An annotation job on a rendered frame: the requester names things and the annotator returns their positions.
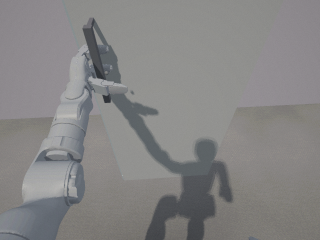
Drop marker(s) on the robot left upper arm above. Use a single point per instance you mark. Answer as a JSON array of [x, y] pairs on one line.
[[50, 189]]

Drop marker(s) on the robot left forearm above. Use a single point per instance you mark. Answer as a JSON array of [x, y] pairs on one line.
[[68, 129]]

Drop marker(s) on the left robot hand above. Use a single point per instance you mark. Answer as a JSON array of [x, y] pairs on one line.
[[80, 69]]

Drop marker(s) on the fridge door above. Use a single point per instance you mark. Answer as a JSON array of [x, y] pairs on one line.
[[186, 64]]

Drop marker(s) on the handle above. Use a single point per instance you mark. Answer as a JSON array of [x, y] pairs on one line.
[[94, 53]]

